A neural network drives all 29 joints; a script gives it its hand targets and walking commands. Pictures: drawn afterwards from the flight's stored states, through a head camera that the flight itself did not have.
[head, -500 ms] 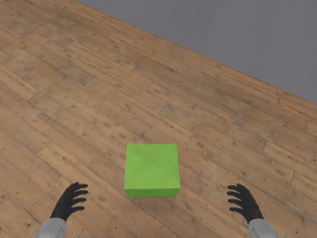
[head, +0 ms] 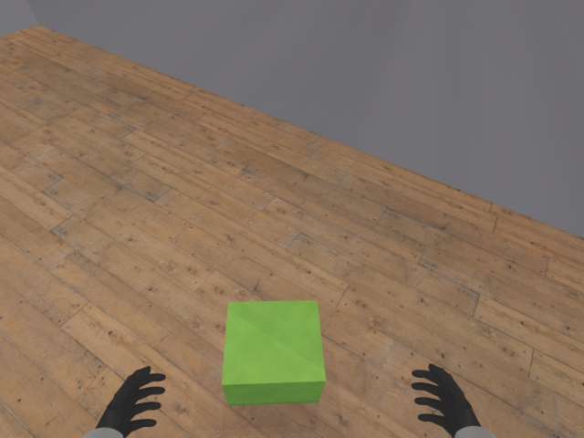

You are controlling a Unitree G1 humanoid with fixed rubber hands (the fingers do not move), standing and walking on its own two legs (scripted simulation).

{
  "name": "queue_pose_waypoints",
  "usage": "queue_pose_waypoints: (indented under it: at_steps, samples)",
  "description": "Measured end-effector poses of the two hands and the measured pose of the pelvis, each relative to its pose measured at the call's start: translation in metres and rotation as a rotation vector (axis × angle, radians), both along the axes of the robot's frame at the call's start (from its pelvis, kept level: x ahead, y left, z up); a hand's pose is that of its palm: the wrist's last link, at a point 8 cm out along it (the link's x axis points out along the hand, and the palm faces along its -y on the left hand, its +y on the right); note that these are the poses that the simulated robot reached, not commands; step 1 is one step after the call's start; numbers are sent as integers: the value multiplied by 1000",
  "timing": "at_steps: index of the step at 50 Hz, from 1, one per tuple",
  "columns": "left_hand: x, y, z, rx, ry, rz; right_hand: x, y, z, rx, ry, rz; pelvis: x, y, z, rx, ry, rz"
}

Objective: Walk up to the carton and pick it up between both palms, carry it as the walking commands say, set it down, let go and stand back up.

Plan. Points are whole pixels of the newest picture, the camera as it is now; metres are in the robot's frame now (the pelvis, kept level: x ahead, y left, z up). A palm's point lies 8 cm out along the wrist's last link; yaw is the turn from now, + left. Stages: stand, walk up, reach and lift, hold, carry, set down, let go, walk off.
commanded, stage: let go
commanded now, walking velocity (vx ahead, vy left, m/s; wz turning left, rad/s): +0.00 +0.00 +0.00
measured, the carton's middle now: (273, 352) +0.49 +0.03 -0.67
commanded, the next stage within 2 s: stand in 0.04 s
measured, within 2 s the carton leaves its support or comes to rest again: neither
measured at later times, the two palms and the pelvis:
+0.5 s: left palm out of the picture +0.14 +0.30 -0.09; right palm out of the picture +0.15 -0.28 -0.08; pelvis +0.02 +0.01 +0.00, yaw +0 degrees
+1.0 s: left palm out of the picture +0.10 +0.32 -0.10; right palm out of the picture +0.11 -0.29 -0.09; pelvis +0.01 +0.02 +0.00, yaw +0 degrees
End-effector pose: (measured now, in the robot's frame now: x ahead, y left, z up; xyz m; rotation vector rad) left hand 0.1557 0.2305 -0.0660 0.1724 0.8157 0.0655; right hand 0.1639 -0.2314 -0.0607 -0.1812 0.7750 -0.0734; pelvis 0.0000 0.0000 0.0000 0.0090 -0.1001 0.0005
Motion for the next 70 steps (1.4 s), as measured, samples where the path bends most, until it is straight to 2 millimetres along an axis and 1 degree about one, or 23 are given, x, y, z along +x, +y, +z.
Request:
queue_pose_waypoints:
  at_steps: [3,7,11,14,17,23,28,42,53,70]
  samples:
    - [-4,3,-4,18,16,17,-1,-2,-3,-27,3,2,1,1,-2,-2,15,2]
    - [-10,28,-12,114,34,20,-10,-21,-14,-112,62,-10,3,2,-4,-8,60,-1]
    - [-15,53,-15,165,61,38,-19,-38,-19,-163,114,-28,7,4,-4,-12,83,-2]
    - [-17,65,-17,187,82,43,-21,-46,-20,-189,137,-36,10,6,-4,-14,91,-2]
    - [-17,70,-20,197,102,41,-21,-50,-20,-204,152,-40,12,8,-3,-14,95,-2]
    - [-17,73,-25,199,131,35,-18,-49,-22,-214,169,-43,15,12,-2,-13,95,-1]
    - [-20,75,-29,197,157,38,-21,-47,-24,-213,187,-47,16,14,-1,-13,91,0]
    - [-41,87,-33,214,230,59,-42,-52,-30,-221,256,-70,12,17,2,-12,76,-1]
    - [-58,92,-34,219,267,69,-59,-56,-32,-224,290,-79,5,18,4,-11,66,0]
    - [-73,96,-35,221,299,82,-72,-60,-34,-224,320,-82,-4,17,5,-12,61,1]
